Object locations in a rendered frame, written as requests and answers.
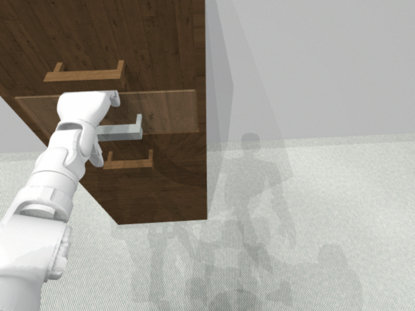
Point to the cabinet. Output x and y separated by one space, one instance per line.
159 45

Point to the robot left hand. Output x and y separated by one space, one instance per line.
91 107

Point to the drawer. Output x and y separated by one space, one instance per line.
162 111

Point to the robot left forearm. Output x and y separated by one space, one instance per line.
50 189

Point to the handle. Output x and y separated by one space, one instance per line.
128 166
120 132
76 81

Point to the robot left upper arm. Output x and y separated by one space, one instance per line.
32 250

